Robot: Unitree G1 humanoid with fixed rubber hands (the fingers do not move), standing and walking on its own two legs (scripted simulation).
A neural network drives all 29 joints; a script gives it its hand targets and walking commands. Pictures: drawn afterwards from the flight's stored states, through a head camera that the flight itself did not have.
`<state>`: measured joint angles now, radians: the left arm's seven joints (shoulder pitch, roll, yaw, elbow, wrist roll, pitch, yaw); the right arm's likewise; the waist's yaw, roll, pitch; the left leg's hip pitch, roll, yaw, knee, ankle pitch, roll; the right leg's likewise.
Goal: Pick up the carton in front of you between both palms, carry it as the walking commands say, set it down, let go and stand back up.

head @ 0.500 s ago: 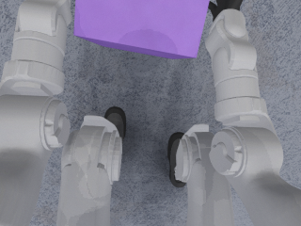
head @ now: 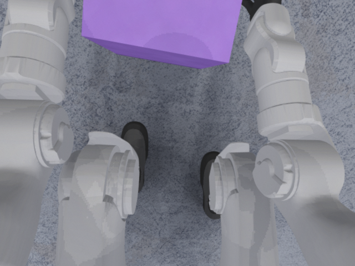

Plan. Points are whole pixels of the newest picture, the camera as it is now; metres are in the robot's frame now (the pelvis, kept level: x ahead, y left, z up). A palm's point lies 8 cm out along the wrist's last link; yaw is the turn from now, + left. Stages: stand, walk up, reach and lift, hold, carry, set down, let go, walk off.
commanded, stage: set down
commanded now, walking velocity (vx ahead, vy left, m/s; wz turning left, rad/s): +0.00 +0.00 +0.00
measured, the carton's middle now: (166, 1) +0.55 +0.10 -0.25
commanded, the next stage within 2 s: let go in 1.84 s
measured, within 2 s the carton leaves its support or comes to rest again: neither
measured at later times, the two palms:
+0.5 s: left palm out of the picture +0.54 +0.26 -0.17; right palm (267, 5) +0.55 -0.06 -0.17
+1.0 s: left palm out of the picture +0.55 +0.29 -0.12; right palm out of the picture +0.57 -0.08 -0.12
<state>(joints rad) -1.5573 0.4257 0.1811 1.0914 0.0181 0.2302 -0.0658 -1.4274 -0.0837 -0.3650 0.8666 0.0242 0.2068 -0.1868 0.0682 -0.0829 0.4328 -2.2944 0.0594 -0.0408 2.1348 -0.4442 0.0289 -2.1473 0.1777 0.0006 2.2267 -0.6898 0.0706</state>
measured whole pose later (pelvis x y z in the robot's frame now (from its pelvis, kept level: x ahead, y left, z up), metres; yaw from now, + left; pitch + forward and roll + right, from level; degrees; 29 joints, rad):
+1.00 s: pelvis +0.00 +0.00 +0.02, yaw +1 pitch +34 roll -4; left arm -1.57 0.58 0.12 1.13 -0.15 0.13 -0.05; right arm -1.43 -0.20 -0.15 0.83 0.18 0.19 -0.23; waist 0.03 -0.07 0.42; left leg -2.24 0.03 -0.05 2.08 -0.44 0.01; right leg -2.08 0.15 -0.01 2.18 -0.69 0.06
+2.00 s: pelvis +0.04 +0.02 +0.28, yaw +5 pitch +44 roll -5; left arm -1.18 0.37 0.33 0.93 0.16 0.19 -0.09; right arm -1.02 -0.11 -0.34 0.70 -0.06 0.20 -0.09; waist -0.01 -0.02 -0.01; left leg -1.60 -0.02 -0.04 1.06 -0.22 0.03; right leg -1.47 0.06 0.03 1.11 -0.41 0.05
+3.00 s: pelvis +0.13 +0.00 +0.40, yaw +7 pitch -3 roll +1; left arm 0.24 0.22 0.05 0.41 0.01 0.11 -0.08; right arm 0.21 -0.20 -0.04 0.45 -0.01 0.09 0.06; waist 0.00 -0.04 0.09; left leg -0.18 -0.03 -0.02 0.41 -0.19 -0.01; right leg -0.07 0.02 0.07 0.45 -0.34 -0.02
